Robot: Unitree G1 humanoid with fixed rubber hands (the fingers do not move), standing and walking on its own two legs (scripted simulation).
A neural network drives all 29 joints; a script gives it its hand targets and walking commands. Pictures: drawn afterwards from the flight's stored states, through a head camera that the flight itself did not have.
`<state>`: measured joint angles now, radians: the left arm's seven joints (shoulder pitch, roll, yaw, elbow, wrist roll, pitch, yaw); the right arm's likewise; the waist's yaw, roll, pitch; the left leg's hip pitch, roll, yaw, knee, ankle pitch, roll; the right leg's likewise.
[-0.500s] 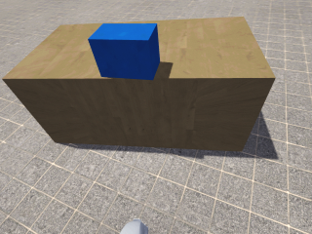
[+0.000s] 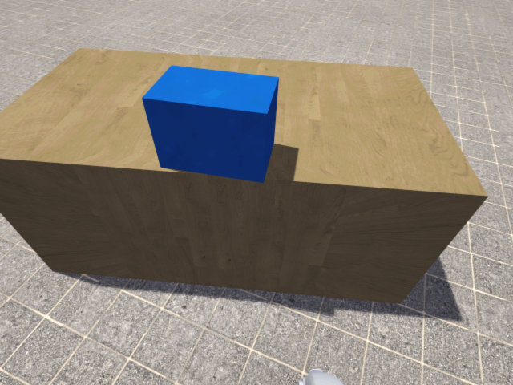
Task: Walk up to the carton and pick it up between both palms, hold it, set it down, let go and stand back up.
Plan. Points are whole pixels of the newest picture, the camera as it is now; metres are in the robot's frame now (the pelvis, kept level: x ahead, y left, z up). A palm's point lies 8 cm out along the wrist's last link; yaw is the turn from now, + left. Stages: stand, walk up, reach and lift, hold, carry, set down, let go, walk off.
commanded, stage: walk up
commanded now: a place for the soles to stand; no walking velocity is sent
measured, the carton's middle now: (217, 123) +0.77 +0.11 -0.01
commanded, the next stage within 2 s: none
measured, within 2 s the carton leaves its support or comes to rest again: neither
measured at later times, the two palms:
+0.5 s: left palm out of the picture +0.14 +0.22 -0.09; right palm (413, 359) +0.22 -0.28 -0.14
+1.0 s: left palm (116, 328) +0.27 +0.27 -0.13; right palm (376, 320) +0.29 -0.23 -0.15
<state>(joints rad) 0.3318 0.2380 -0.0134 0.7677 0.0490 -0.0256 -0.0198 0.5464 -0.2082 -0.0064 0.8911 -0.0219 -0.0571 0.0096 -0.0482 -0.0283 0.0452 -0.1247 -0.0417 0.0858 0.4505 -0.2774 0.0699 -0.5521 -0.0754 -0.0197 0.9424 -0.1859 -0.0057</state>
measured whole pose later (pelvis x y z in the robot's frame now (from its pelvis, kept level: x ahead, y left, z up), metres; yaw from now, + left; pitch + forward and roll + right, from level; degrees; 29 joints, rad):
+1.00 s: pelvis +0.20 +0.03 -0.02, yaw -1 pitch -3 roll +0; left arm 0.31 0.21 -0.01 0.77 0.02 -0.01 0.04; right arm 0.16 -0.28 0.00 0.86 -0.01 0.07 -0.01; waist -0.01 0.05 0.09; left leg -0.41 0.03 0.06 0.66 -0.22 0.03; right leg -0.26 0.00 -0.06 0.67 -0.33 -0.03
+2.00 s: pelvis +0.22 +0.05 +0.00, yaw +3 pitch -2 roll -1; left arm 0.31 0.25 -0.03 0.97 0.03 -0.01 0.02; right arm 0.30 -0.28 0.05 0.96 -0.04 -0.01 -0.01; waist 0.01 0.04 0.01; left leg -0.25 0.02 -0.08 0.62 -0.38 -0.02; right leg -0.15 -0.04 -0.13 0.49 -0.31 0.01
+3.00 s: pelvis +0.29 +0.17 -0.03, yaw -20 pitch -3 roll +0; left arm 0.27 0.25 0.06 0.82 0.01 0.03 -0.02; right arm 0.23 -0.32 -0.01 0.79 -0.05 0.03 -0.03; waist -0.01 0.05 0.09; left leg -0.38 0.25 0.22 0.78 -0.38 -0.02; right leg -0.33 -0.02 0.00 0.74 -0.35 0.01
